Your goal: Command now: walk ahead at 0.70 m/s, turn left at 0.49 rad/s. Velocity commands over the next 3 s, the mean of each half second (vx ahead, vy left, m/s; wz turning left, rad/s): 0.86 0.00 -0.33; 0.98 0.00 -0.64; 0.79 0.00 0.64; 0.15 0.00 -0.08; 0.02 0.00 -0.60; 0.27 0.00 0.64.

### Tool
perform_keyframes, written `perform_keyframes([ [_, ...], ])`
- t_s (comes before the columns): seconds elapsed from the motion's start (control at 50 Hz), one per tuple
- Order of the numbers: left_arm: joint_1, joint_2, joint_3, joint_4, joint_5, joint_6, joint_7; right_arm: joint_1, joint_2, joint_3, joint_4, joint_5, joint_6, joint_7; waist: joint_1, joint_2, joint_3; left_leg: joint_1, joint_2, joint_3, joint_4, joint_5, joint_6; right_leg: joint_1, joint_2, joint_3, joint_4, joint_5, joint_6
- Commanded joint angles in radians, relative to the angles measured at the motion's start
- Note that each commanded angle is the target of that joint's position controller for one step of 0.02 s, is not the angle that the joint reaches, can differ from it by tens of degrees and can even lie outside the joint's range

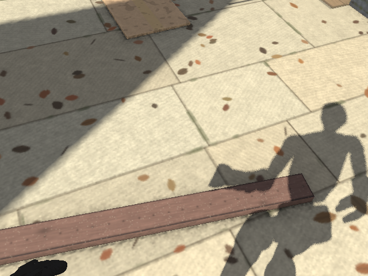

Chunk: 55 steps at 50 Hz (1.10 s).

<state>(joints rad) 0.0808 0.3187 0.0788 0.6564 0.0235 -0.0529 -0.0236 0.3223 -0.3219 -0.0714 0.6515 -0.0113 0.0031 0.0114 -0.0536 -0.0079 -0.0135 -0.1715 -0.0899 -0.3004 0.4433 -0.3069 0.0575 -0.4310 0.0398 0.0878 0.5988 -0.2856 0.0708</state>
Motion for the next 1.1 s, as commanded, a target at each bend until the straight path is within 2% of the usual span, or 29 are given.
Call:
perform_keyframes([
  [0.02,-0.019,0.049,-0.004,-0.057,0.012,0.008,0.008,-0.025,-0.139,-0.037,-0.045,-0.014,-0.016,0.032,0.021,0.202,0.03,-0.161,0.152,-0.181,-0.155,-0.227,0.128,0.176,-0.001,-0.104,-0.087,0.09,-0.023],
  [0.06,0.145,0.1,0.011,-0.012,0.023,-0.013,0.022,-0.042,-0.102,-0.021,-0.046,-0.015,-0.038,0.019,0.112,0.125,0.004,-0.252,0.138,-0.142,-0.001,-0.154,0.101,0.381,-0.034,-0.061,-0.119,-0.004,-0.082],
  [0.08,0.289,0.184,0.029,0.016,0.043,-0.027,0.03,-0.079,-0.038,0.0,-0.075,-0.003,-0.052,0.016,0.187,-0.081,-0.048,-0.368,0.042,0.0,0.317,-0.062,0.062,0.525,-0.19,0.205,-0.236,-0.263,-0.14],
  [0.1,0.357,0.296,0.06,0.051,0.048,-0.022,0.017,-0.087,-0.018,0.008,-0.123,0.01,-0.061,0.007,0.173,-0.32,-0.053,-0.593,-0.078,0.138,0.579,-0.207,0.028,0.586,-0.357,0.739,-0.444,-0.615,-0.237],
  [0.12,0.294,0.212,0.042,0.047,0.026,-0.016,-0.001,-0.109,-0.068,0.008,-0.105,-0.02,-0.058,0.002,0.127,-0.163,0.046,-0.704,0.008,0.147,0.702,-0.133,0.031,0.54,-0.383,0.807,-0.435,-0.627,-0.284],
  [0.16,0.28,0.133,0.021,0.042,0.004,-0.019,-0.016,-0.16,-0.111,0.003,-0.089,-0.052,-0.071,0.015,0.113,-0.055,0.042,-0.666,0.086,0.193,0.702,-0.012,0.006,0.485,-0.282,0.579,-0.379,-0.44,-0.28],
  [0.2,0.333,0.116,0.011,0.083,-0.005,-0.03,-0.006,-0.212,-0.088,0.015,-0.107,-0.072,-0.074,0.028,0.11,-0.101,0.067,-0.618,0.116,0.208,0.612,0.003,-0.03,0.419,-0.208,0.483,-0.421,-0.31,-0.288],
  [0.36,0.383,0.133,0.027,0.15,-0.017,-0.023,0.012,-0.408,-0.024,0.067,-0.182,-0.027,-0.076,0.044,0.131,-0.139,0.089,-0.286,0.049,0.313,0.171,0.141,-0.093,0.216,-0.145,0.364,-0.444,0.123,-0.295],
  [0.42,0.343,0.173,0.037,0.155,-0.03,-0.034,0.008,-0.194,-0.091,0.034,-0.111,-0.026,-0.082,0.007,0.007,-0.076,-0.031,0.129,0.015,0.317,0.076,0.152,-0.056,0.129,-0.112,0.304,-0.209,0.56,-0.225],
  [0.44,0.321,0.178,0.039,0.149,-0.037,-0.043,0.0,-0.04,-0.141,0.01,-0.069,-0.037,-0.085,-0.014,-0.075,-0.015,-0.123,0.352,0.067,0.283,0.086,0.113,-0.031,0.032,-0.054,0.25,0.024,0.591,-0.197],
  [0.46,0.295,0.113,0.021,0.123,-0.039,-0.057,0.001,0.17,-0.221,-0.021,-0.05,-0.051,-0.085,-0.039,-0.173,0.088,-0.263,0.572,0.293,0.06,0.036,-0.236,0.008,-0.111,0.011,0.171,0.339,0.332,-0.181],
  [0.48,0.349,-0.016,-0.012,0.08,-0.06,-0.049,0.009,0.177,-0.279,-0.026,-0.045,-0.072,-0.078,-0.046,-0.102,0.299,-0.326,0.618,0.55,-0.403,-0.178,-0.624,0.055,-0.3,0.08,0.076,0.599,-0.242,-0.173],
  [0.5,0.317,0.045,-0.01,0.08,-0.041,-0.025,0.015,0.051,-0.213,-0.023,-0.053,-0.058,-0.068,-0.048,-0.049,0.24,-0.205,0.45,0.547,-0.506,-0.212,-0.659,0.083,-0.377,-0.004,0.031,0.71,-0.124,-0.179],
  [0.52,0.25,0.076,-0.002,0.083,-0.013,-0.009,0.007,-0.01,-0.117,0.0,-0.059,-0.047,-0.067,-0.042,-0.035,0.121,-0.088,0.337,0.495,-0.333,-0.189,-0.523,0.075,-0.388,-0.055,0.009,0.71,-0.044,-0.18],
  [0.54,0.228,0.063,-0.003,0.087,-0.001,-0.001,-0.008,-0.009,-0.081,0.008,-0.04,-0.044,-0.071,-0.034,-0.018,0.078,-0.022,0.251,0.448,-0.179,-0.211,-0.354,0.073,-0.372,-0.089,0.0,0.688,-0.01,-0.173],
  [0.58,0.195,0.03,-0.009,0.08,0.013,0.025,-0.035,0.011,-0.05,0.018,0.001,-0.037,-0.087,-0.032,0.013,0.112,0.063,0.153,0.383,0.014,-0.263,-0.171,0.048,-0.37,-0.129,-0.009,0.671,0.009,-0.158],
  [0.64,0.09,0.001,-0.024,0.022,0.014,0.05,-0.056,0.057,-0.018,0.022,0.057,-0.015,-0.114,-0.015,0.031,0.11,0.109,0.151,0.374,0.187,-0.287,0.097,0.035,-0.464,-0.149,-0.026,0.698,0.067,-0.151],
  [0.7,-0.018,0.001,-0.039,-0.047,0.01,0.051,-0.068,0.038,-0.021,0.023,0.088,-0.018,-0.129,-0.011,0.071,0.097,0.143,0.108,0.34,0.383,-0.315,0.37,0.008,-0.473,-0.144,-0.06,0.621,0.173,-0.152],
  [0.76,-0.14,0.0,-0.061,-0.097,0.011,0.054,-0.079,0.087,-0.033,0.024,0.136,-0.022,-0.132,-0.018,0.055,0.042,0.185,0.102,0.287,0.533,-0.342,0.598,-0.03,-0.367,-0.105,-0.211,0.411,0.233,-0.192],
  [0.82,-0.157,-0.001,-0.076,-0.108,0.004,0.053,-0.078,0.167,-0.129,0.011,0.163,-0.027,-0.12,-0.035,0.074,0.08,0.121,0.139,0.328,0.562,-0.223,1.32,-0.028,-0.098,0.024,-0.328,0.261,0.115,-0.251],
  [0.84,-0.068,0.022,-0.069,-0.079,0.01,0.049,-0.07,0.169,-0.165,0.007,0.175,-0.032,-0.109,-0.041,0.136,0.103,0.066,0.138,0.353,0.548,-0.107,1.443,-0.013,0.045,0.059,-0.299,0.23,0.07,-0.268],
  [0.86,0.191,0.066,-0.043,-0.003,0.01,0.049,-0.051,0.149,-0.213,0.003,0.169,-0.035,-0.098,-0.038,0.251,0.154,-0.069,0.07,0.394,0.531,0.144,1.52,0.028,0.33,0.117,-0.249,0.262,-0.064,-0.305],
  [0.88,0.358,0.156,-0.002,0.055,0.022,0.051,-0.027,0.128,-0.198,0.012,0.146,-0.009,-0.094,-0.027,0.334,0.068,-0.161,-0.163,0.341,0.531,0.503,1.3,0.012,0.66,0.073,-0.116,0.133,-0.1,-0.354],
  [0.9,0.331,0.256,0.035,0.048,0.032,0.049,-0.013,0.222,-0.056,0.051,0.111,0.03,-0.089,-0.004,0.236,-0.248,-0.313,-0.487,0.148,0.508,1.058,0.093,-0.026,0.908,-0.314,0.416,-0.053,-0.351,-0.47],
  [0.92,0.337,0.216,0.03,0.01,0.017,0.049,0.001,0.112,-0.133,0.032,0.082,0.027,-0.105,-0.013,0.255,-0.067,-0.479,-0.456,0.096,0.268,1.194,-0.044,0.0,0.863,-0.364,0.612,-0.174,-0.401,-0.407],
  [0.94,0.273,0.222,0.029,0.038,0.028,0.034,0.014,0.007,-0.126,0.027,0.052,0.047,-0.109,-0.013,0.221,0.016,-0.271,-0.532,0.119,0.215,1.161,0.016,0.005,0.698,-0.373,0.521,-0.26,-0.258,-0.366],
  [0.98,0.207,0.144,0.014,0.083,0.036,-0.006,0.025,0.053,-0.069,0.038,0.084,0.031,-0.089,-0.009,0.099,0.099,-0.039,-0.495,0.21,0.216,0.975,0.039,0.024,0.416,-0.35,0.319,-0.322,-0.107,-0.322],
  [1.02,0.175,0.056,-0.011,0.102,0.016,-0.04,0.02,0.121,-0.037,0.037,0.136,0.005,-0.038,0.001,0.022,0.075,0.032,-0.368,0.245,0.2,0.859,0.025,0.016,0.217,-0.298,0.144,-0.389,-0.048,-0.282],
  [1.1,0.178,0.026,-0.016,0.146,0.002,-0.095,0.001,-0.014,0.002,0.028,0.119,0.009,-0.004,0.027,0.023,0.007,0.145,-0.463,0.26,0.247,0.632,0.253,0.007,0.195,-0.205,-0.138,-0.535,0.102,-0.203],
])
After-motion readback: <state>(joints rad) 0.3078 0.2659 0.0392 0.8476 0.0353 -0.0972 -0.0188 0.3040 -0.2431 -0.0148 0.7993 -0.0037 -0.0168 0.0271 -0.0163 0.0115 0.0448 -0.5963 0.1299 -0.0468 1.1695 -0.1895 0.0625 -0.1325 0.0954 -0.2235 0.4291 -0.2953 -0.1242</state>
